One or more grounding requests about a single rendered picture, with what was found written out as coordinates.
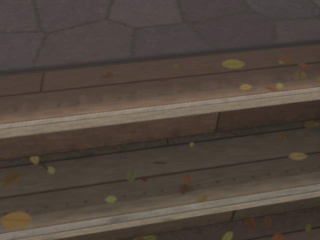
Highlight stairs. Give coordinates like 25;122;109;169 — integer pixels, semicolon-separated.
0;100;320;240

